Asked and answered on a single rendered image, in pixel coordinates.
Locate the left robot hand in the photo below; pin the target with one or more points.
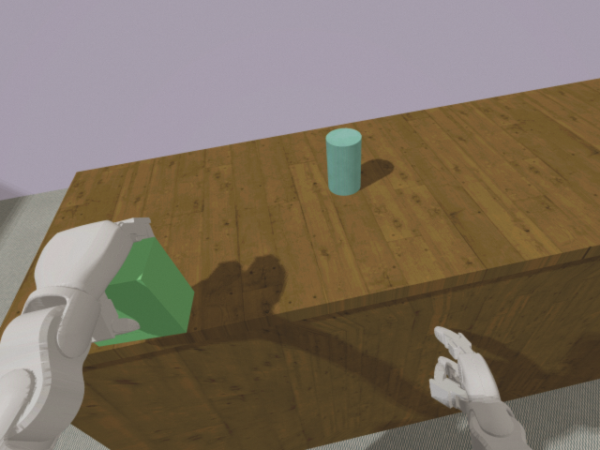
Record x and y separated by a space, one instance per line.
87 258

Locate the left robot forearm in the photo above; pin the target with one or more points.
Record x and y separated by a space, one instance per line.
41 366

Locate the right robot hand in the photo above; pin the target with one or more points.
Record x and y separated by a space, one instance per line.
469 379

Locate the table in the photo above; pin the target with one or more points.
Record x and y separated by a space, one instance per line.
313 314

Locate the sponge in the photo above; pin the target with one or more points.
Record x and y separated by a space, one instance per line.
150 290

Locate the right robot forearm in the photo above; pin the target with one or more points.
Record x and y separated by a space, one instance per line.
494 427

